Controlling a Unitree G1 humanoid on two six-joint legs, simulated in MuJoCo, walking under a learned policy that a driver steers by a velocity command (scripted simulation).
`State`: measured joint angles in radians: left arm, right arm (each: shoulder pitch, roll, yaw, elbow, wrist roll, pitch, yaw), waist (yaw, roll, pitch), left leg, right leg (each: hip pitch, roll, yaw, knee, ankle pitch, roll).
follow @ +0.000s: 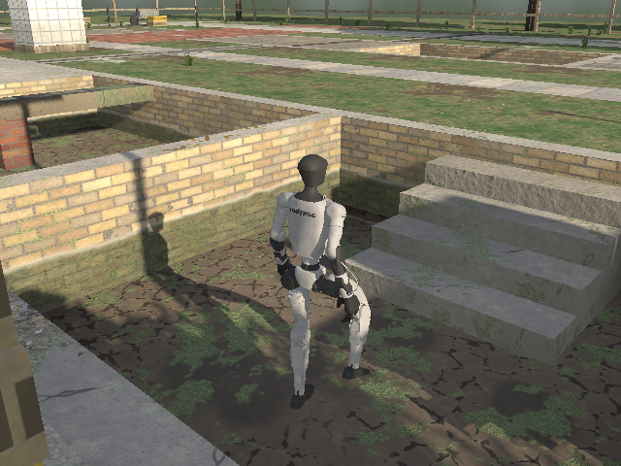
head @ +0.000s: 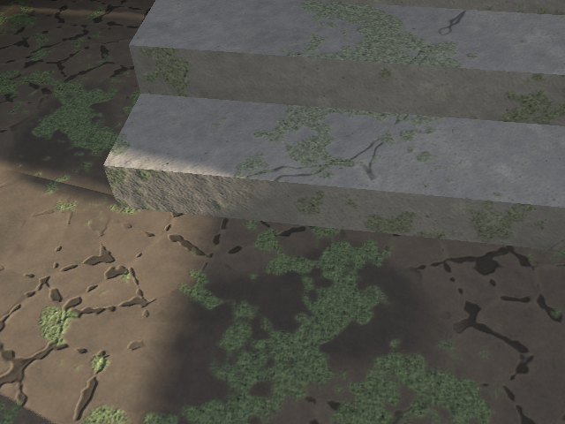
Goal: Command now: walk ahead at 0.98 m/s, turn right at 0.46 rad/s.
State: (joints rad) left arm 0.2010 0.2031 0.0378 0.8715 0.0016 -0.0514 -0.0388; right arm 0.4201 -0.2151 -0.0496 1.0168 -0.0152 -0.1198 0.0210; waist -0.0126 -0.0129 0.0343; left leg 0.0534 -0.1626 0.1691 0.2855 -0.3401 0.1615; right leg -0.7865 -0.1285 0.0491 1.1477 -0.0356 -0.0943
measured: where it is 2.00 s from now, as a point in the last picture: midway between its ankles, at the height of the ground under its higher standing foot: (331, 170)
